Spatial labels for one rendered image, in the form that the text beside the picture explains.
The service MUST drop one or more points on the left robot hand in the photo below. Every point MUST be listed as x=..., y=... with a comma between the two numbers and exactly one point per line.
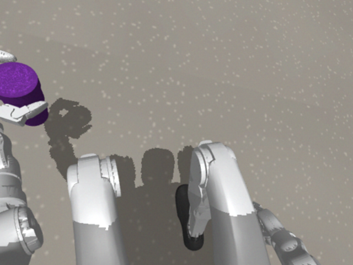
x=15, y=115

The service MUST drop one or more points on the right robot foot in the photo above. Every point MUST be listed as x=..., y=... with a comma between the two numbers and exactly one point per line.
x=183, y=206

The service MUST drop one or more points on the right robot arm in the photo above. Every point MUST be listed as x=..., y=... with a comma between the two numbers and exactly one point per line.
x=291, y=250

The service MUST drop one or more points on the left robot arm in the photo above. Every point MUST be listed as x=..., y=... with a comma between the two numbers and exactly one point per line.
x=20, y=233

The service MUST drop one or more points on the cup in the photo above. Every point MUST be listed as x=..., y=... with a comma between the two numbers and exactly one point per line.
x=20, y=86

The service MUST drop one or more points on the right robot hand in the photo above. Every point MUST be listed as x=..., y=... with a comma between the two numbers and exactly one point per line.
x=269, y=223

